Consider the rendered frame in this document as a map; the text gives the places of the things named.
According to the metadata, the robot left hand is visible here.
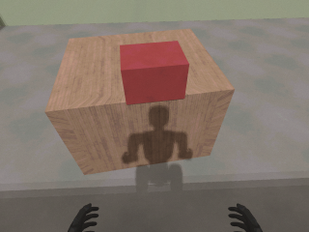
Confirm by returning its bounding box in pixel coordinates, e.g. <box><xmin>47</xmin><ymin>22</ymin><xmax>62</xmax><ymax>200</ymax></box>
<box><xmin>68</xmin><ymin>203</ymin><xmax>99</xmax><ymax>232</ymax></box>

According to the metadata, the robot right hand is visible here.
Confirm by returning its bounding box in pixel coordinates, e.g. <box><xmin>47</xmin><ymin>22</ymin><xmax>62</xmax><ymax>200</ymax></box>
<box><xmin>228</xmin><ymin>203</ymin><xmax>263</xmax><ymax>232</ymax></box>

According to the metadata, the carton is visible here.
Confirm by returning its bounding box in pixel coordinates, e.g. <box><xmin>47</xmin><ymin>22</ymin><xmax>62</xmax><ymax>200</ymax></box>
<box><xmin>120</xmin><ymin>41</ymin><xmax>189</xmax><ymax>105</ymax></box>

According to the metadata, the pedestal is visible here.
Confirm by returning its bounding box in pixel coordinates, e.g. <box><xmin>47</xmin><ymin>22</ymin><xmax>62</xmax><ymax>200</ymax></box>
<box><xmin>44</xmin><ymin>28</ymin><xmax>235</xmax><ymax>175</ymax></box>

